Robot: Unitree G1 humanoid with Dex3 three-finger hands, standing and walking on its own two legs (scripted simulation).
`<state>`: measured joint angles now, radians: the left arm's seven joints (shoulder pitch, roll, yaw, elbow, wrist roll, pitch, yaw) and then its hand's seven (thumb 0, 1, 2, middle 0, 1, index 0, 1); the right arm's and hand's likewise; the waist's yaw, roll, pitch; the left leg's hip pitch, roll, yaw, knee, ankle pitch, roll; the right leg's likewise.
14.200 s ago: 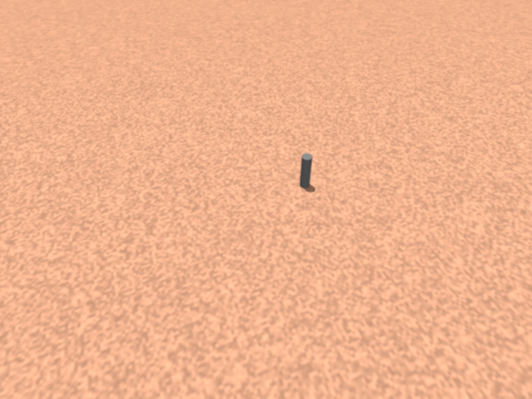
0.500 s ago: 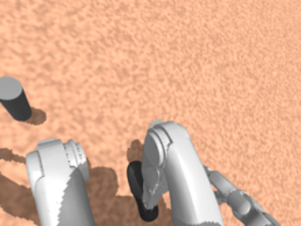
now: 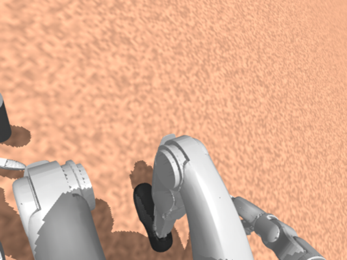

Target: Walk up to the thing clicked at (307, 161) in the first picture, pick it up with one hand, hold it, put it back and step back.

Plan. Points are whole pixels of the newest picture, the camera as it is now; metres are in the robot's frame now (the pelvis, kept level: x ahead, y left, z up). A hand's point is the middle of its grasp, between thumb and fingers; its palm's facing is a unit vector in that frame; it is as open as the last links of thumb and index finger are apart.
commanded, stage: close in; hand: left
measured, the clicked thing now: out of the picture +0.44 +0.25 -0.19
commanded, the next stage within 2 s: close in 0.40 s
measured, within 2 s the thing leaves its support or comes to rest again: leaves its support in 1.40 s
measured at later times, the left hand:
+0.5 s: hand out of the picture +0.42 +0.24 -0.17, palm faces +0.18 -0.98 +0.01, open 16.9 cm
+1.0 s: hand out of the picture +0.44 +0.24 -0.18, palm faces +0.20 -0.98 +0.02, open 8.1 cm
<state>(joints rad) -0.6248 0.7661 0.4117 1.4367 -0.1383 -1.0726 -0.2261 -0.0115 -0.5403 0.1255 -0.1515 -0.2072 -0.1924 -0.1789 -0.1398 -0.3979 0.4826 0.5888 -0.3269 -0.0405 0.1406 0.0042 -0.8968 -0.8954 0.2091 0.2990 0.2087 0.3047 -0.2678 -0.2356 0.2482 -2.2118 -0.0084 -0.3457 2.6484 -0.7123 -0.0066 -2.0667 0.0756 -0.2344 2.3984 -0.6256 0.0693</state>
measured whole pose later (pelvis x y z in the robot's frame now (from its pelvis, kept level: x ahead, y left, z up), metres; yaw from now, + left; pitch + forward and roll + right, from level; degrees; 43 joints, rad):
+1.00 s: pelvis +0.00 +0.00 +0.00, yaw -2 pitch +14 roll -19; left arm -0.66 0.79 0.38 1.41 -0.06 -1.11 -0.03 0.00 0.29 0.65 -0.66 -0.63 -0.64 -0.64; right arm -0.18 -0.37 0.52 0.56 -0.35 0.01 0.16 0.00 -0.86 -0.89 0.21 0.30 0.21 0.30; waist -0.27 -0.27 0.29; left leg -2.21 0.00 -0.39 2.66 -0.74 -0.01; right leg -2.06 0.09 -0.26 2.38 -0.63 0.07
